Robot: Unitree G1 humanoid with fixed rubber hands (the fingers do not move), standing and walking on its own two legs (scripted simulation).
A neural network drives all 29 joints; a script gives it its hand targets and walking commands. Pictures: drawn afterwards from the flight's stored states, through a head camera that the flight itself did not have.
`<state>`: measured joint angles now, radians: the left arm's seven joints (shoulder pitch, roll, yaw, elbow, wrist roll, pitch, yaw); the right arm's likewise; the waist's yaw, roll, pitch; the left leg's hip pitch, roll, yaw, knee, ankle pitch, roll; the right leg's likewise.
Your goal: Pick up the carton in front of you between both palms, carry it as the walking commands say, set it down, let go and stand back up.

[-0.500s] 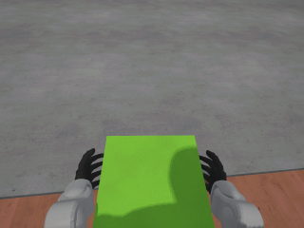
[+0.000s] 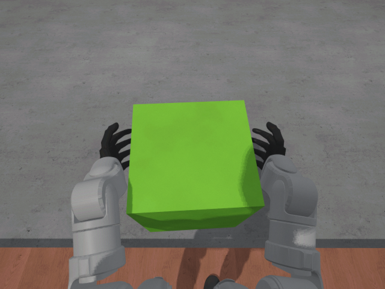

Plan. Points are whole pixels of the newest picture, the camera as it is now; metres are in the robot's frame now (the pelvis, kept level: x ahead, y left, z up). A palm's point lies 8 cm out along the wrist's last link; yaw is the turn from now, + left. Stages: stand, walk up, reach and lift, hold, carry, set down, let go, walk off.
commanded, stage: carry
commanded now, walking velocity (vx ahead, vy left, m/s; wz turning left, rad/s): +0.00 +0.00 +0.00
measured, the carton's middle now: (191, 174) +0.36 +0.01 +0.00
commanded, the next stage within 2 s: none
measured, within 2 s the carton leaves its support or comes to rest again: neither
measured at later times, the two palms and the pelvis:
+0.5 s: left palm (119, 110) +0.45 +0.16 +0.11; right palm (274, 115) +0.44 -0.15 +0.11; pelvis +0.12 +0.02 +0.00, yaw -2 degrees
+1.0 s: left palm (111, 111) +0.43 +0.17 +0.12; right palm (273, 117) +0.42 -0.14 +0.12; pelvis +0.10 +0.02 +0.01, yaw -2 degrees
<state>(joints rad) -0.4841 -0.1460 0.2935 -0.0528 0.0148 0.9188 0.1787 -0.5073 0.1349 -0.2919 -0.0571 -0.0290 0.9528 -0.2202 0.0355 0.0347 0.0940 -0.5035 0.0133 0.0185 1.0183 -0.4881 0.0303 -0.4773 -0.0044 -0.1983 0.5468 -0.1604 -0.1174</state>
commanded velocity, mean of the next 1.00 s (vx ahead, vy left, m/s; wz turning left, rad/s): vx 0.00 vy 0.00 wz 0.00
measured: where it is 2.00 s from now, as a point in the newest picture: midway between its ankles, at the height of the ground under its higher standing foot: outside the picture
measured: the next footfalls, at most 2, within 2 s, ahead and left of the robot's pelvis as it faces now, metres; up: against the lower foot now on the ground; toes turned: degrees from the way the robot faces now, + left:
left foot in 0.12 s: +0.12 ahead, +0.12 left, +0.00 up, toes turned +3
